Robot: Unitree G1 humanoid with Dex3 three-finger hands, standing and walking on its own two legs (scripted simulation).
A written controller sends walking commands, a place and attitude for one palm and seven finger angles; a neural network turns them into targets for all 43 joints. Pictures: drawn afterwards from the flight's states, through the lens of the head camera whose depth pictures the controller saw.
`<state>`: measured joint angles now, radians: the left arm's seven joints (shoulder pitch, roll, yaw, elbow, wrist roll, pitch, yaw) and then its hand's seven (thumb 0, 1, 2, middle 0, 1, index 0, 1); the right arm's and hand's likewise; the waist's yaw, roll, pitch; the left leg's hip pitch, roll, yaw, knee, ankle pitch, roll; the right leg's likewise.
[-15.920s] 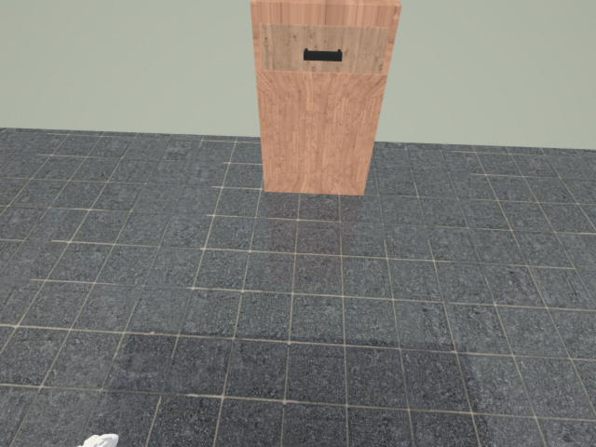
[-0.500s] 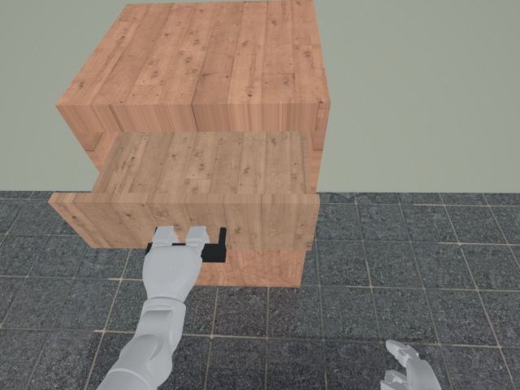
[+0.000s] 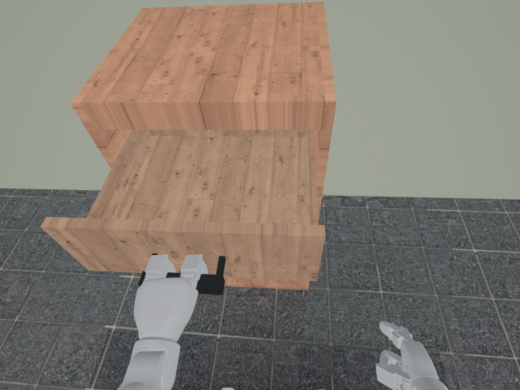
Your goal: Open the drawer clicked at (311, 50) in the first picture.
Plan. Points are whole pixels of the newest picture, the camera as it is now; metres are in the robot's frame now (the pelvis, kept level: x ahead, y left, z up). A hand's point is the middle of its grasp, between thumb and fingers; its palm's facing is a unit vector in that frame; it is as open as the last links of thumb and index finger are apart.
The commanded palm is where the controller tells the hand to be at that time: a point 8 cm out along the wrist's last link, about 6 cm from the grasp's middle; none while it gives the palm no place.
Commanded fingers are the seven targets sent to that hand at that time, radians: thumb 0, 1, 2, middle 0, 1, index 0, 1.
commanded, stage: pull the drawer open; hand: left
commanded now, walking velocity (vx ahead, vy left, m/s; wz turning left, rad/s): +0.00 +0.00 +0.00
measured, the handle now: (185, 271) +0.31 +0.16 -0.01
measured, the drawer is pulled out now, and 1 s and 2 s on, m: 0.24 0.30 0.30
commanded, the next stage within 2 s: open the thumb to release the handle in 0.82 s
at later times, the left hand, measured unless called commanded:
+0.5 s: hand (171, 352) +0.18 +0.16 -0.03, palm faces +0.01 -0.14 -0.99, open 6.1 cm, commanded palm +0.14 +0.17 +0.02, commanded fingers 0.00 0.90 0.90 -0.40 -1.35 -0.40 -1.35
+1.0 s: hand (167, 351) +0.19 +0.16 -0.03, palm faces +0.00 -0.11 -0.99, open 6.1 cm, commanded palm +0.15 +0.17 +0.02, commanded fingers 0.00 0.55 0.75 -0.38 -1.31 -0.38 -1.31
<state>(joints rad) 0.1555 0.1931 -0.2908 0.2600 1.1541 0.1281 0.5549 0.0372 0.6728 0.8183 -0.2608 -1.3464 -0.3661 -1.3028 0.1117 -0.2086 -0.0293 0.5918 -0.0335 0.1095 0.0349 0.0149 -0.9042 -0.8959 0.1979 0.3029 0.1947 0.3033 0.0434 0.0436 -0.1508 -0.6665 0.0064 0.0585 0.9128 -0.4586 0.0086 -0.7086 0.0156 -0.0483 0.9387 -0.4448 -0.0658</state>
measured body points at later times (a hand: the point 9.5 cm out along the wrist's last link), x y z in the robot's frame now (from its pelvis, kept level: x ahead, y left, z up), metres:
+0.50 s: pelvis +0.00 -0.01 -0.01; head +0.04 -0.04 +0.43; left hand +0.18 +0.16 +0.02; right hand +0.21 -0.22 -0.11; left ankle -0.01 +0.12 -0.69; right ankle +0.01 -0.08 -0.69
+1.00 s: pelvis +0.00 -0.01 -0.02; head +0.07 -0.05 +0.42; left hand +0.18 +0.17 +0.02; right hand +0.21 -0.24 -0.13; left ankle -0.01 +0.12 -0.69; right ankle +0.01 -0.08 -0.69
